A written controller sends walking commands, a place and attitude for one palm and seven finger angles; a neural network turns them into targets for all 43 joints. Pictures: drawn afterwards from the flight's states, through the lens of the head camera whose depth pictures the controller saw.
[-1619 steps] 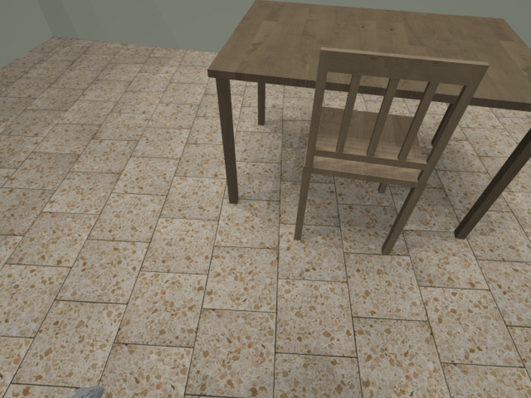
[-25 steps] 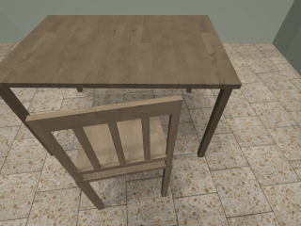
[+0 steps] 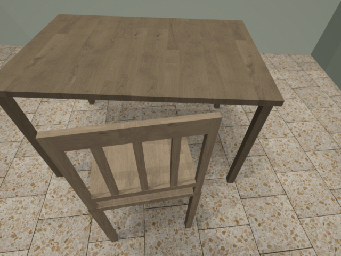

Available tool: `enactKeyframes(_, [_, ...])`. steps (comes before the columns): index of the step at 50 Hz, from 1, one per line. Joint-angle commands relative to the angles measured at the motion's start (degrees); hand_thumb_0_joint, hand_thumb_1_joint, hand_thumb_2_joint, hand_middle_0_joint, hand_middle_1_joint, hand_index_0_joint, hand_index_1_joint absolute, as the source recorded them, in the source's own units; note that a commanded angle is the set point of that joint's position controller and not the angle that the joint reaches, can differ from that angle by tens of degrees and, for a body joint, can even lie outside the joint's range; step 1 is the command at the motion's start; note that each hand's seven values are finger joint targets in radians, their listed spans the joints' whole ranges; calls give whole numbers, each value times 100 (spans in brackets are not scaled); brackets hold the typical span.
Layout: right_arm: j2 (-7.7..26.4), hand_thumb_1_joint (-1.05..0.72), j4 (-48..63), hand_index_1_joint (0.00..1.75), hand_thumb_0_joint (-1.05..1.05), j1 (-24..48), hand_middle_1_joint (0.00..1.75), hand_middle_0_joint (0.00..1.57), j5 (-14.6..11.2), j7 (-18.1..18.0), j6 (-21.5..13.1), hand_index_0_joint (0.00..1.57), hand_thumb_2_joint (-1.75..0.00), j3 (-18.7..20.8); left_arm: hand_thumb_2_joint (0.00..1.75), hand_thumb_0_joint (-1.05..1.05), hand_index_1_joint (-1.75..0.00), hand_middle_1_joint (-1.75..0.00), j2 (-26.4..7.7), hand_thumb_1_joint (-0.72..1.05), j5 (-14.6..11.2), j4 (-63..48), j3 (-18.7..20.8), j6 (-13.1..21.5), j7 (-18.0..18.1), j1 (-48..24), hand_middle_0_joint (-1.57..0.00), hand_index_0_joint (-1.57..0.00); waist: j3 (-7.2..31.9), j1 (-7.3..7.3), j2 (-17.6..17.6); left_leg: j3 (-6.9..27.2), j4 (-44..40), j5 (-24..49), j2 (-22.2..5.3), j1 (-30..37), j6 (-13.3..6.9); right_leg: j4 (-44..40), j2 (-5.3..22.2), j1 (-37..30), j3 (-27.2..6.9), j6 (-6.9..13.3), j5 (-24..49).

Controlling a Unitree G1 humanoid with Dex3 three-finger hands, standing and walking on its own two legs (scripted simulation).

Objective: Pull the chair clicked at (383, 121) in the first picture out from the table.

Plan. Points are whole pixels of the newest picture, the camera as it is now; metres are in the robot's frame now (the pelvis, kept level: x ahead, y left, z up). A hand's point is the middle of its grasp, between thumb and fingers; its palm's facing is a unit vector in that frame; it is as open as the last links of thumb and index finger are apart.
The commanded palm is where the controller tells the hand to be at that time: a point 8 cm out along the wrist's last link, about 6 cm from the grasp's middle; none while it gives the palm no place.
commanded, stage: look again from close up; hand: left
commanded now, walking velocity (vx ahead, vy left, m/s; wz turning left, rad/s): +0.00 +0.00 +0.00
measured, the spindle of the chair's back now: (141, 168) +0.38 +0.11 -0.08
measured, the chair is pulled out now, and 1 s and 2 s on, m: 0.17 0.17 0.17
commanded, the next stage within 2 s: shuffle to correct the standing spot in 0.42 s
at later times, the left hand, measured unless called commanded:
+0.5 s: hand out of the picture +0.03 +0.18 -0.17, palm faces +0.00 -0.98 -0.21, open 7.4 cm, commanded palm none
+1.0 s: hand out of the picture -0.03 +0.15 -0.18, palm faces +0.09 -0.97 -0.22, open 7.4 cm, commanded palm none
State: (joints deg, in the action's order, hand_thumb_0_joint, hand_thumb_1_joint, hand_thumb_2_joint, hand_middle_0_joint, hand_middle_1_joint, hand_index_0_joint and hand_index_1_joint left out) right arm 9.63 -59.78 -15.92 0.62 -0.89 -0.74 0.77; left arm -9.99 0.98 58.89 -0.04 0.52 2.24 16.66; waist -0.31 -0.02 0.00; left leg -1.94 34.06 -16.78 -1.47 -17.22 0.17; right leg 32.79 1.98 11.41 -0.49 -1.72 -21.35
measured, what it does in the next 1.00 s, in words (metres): stands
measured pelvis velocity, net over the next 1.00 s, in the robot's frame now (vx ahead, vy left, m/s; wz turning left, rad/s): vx -0.03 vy -0.04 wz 0.10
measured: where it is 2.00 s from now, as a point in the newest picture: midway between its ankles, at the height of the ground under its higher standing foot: outside the picture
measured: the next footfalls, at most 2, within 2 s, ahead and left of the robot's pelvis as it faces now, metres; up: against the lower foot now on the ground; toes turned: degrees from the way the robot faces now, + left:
none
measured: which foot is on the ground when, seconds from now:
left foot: down 0.00-1.00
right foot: down 0.00-1.00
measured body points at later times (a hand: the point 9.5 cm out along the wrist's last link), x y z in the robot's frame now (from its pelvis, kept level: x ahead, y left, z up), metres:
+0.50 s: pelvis +0.01 +0.00 +0.01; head +0.02 +0.01 +0.46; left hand +0.03 +0.24 -0.15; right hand +0.05 -0.24 -0.14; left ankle +0.01 +0.12 -0.73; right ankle -0.04 -0.14 -0.73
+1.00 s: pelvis -0.03 -0.04 -0.01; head +0.00 -0.03 +0.44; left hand -0.03 +0.20 -0.16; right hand +0.04 -0.28 -0.15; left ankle +0.00 +0.11 -0.72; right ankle -0.04 -0.14 -0.73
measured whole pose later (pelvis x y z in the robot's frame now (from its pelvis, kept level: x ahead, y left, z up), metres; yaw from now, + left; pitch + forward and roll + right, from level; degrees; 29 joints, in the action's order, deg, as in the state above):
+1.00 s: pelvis -0.03 -0.04 -0.01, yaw +6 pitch +1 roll -1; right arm 10.6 -57.7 -12.7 0.8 -0.8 2.1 2.5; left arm -12.4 1.7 54.4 1.0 -2.6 1.2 17.9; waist -2.2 0.6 0.9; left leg 2.5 40.2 -18.6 -2.8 -23.4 0.2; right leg 35.8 0.1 14.9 6.2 2.2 -21.6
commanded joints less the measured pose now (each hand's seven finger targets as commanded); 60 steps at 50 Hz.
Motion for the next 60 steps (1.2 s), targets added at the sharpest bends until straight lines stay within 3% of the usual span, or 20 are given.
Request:
enactKeyframes(1, [671, -90, 279, 30, 0, -143, 30, 20, 3, -30, -135, 20, -90, 81, 90, 0, -30, -30, -628, 90, -3, -257, 115, 68, 45, 308, -20, -20, -65, -13, -170, 486, -730, 1762, -474, 497, -235, -533, 188, 269, -209, 301, 1246])
enactKeyframes(7, [754, -90, 286, 30, 0, 69, 30, 20, -4, -30, -120, 20, -90, 82, 90, 0, -30, -30, -730, 90, 5, -290, 106, 56, 31, 260, -20, -20, -74, -27, -184, 452, -772, 1761, -449, 612, -203, -668, 260, 233, -244, 264, 1385])
enactKeyframes(10, [757, -90, 271, 30, 0, 105, 30, 20, -12, -25, -119, 20, -90, 85, 90, 0, -30, -30, -778, 90, 9, -297, 107, 78, 31, 234, -20, -20, 57, 2, 38, 381, -740, 1846, -432, 769, -174, -708, 319, 177, -286, 257, 1681])
enactKeyframes(16, [776, -90, 214, 30, 0, 201, 30, 20, -20, -16, -109, 20, -90, 79, 90, 0, -30, -30, -830, 90, 7, -290, 99, 68, 16, 204, -20, -20, -84, -19, 5, 369, -873, 1716, -431, 770, -169, -809, 331, 188, -287, 243, 1624])
enactKeyframes(20, [766, -90, 146, 30, 0, 199, 30, 20, -27, -15, -119, 20, -90, 74, 90, 0, -30, -30, -828, 90, 9, -263, 101, 84, 25, 238, -20, -20, 61, -10, -10, 345, -856, 1834, -442, 875, -154, -831, 360, 120, -305, 241, 1739])
enactKeyframes(26, [744, -90, 52, 30, 0, 192, 30, 20, -31, -13, -108, 20, -90, 56, 90, 0, -30, -30, -822, 90, 0, -195, 78, 73, 12, 266, -20, -20, -155, -34, 7, 335, -991, 1518, -440, 810, -155, -950, 355, 192, -319, 249, 1517])
enactKeyframes(34, [860, -90, 121, 30, 0, 270, 30, 20, -22, -28, -47, 20, -90, 140, 90, 0, -30, -30, -775, 90, -13, -249, 142, -19, 27, 429, -20, -20, 66, -25, -122, 700, -878, 2275, -675, 683, -242, -615, 296, 147, 73, 170, 1419])
enactKeyframes(39, [973, -90, 245, 30, 0, 240, 30, 20, 4, -37, 56, 20, -90, 244, 90, 0, -30, -30, -762, 90, 16, -418, 197, -109, 10, 531, -20, -20, 47, -17, -355, 1002, -887, 1951, -833, 309, -360, -402, 194, 266, 248, 215, 993])
enactKeyframes(43, [934, -90, 427, 30, 0, 272, 30, 20, 31, -30, 131, 20, -90, 300, 90, 0, -30, -30, -831, 90, 42, -581, 257, -158, -25, 555, -20, -20, -63, -16, -121, 909, -579, 1044, -625, -221, -276, -564, 304, 334, 8, 380, 761])
enactKeyframes(46, [634, -90, 531, 30, 0, 209, 30, 20, 35, -23, 206, 20, -90, 264, 90, 0, -30, -30, -1060, 90, 70, -712, 298, -191, -47, 425, -20, -20, -149, 46, 806, 245, 366, -74, -9, -450, -72, -1222, 866, 698, -595, 840, 163])
enactKeyframes(48, [544, -90, 514, 30, 0, 26, 30, 20, 49, -29, 225, 20, -90, 265, 90, 0, -30, -30, -1075, 90, 104, -856, 299, -220, -31, 107, -20, -20, -167, 174, 1122, -2, 1253, -532, 107, -218, -41, -1483, 1157, 1198, -647, 1097, 4])
enactKeyframes(50, [482, -90, 415, 30, 0, -113, 30, 20, 35, -18, 176, 20, -90, 243, 90, 0, -30, -30, -951, 90, 91, -846, 249, -209, -28, -22, -20, -20, -236, 261, 848, -59, 801, -272, -36, 0, -48, -988, 1018, 1136, -228, 1102, 839])
enactKeyframes(51, [480, -90, 359, 30, 0, -171, 30, 20, 24, 1, 138, 20, -90, 207, 90, 0, -30, -30, -885, 90, 65, -798, 220, -197, -27, 23, -20, -20, -246, 233, 378, 124, 130, 475, -158, 204, -98, -635, 852, 1107, -12, 948, 883])
enactKeyframes(52, [629, -90, 360, 30, 0, -92, 30, 20, 55, 2, 90, 20, -90, 177, 90, 0, -30, -30, -762, 90, 42, -774, 192, -192, -30, 213, -20, -20, -336, 107, -248, 719, -408, 1195, -530, 198, -258, -210, 484, 1126, 264, 671, 653])
enactKeyframes(53, [838, -90, 391, 30, 0, -27, 30, 20, 87, -9, 74, 20, -90, 180, 90, 0, -30, -30, -604, 90, 24, -736, 164, -177, -21, 468, -20, -20, -338, -14, -701, 1349, -898, 1420, -1041, 66, -509, -16, 151, 983, 486, 420, 114])
enactKeyframes(54, [992, -90, 378, 30, 0, 55, 30, 20, 81, -34, 52, 20, -90, 184, 90, 0, -30, -30, -557, 90, -26, -600, 145, -157, -9, 641, -20, -20, -119, -97, -1526, 1903, -1289, 1503, -1278, -202, -717, 120, 55, 537, 611, 223, -106])
enactKeyframes(55, [953, -90, 390, 30, 0, 245, 30, 20, 55, -43, 50, 20, -90, 160, 90, 0, -30, -30, -583, 90, -37, -474, 141, -140, -1, 727, -20, -20, -134, -191, -1626, 1871, -1460, 1287, -1242, -498, -751, 79, 66, 141, 534, 216, -103])
enactKeyframes(56, [856, -90, 407, 30, 0, 390, 30, 20, 47, -35, 34, 20, -90, 124, 90, 0, -30, -30, -580, 90, -44, -387, 116, -96, -10, 790, -20, -20, -250, -291, -1405, 1640, -1380, 1070, -1053, -704, -663, -240, 121, -112, 435, 257, 132])
enactKeyframes(57, [743, -90, 414, 30, 0, 400, 30, 20, 30, -25, 16, 20, -90, 90, 90, 0, -30, -30, -599, 90, -27, -318, 115, -38, -2, 853, -20, -20, -192, -279, -986, 1300, -1065, 1071, -802, -635, -501, -617, 249, -216, 260, 284, 530])
enactKeyframes(60, [402, -90, 318, 30, 0, 108, 30, 20, -11, -15, 48, 20, -90, 45, 90, 0, -30, -30, -771, 90, -14, -331, 131, 57, -25, 570, -20, -20, -46, -20, 340, 291, -237, 670, -188, -35, -72, -1252, 904, 110, -320, 557, 1087])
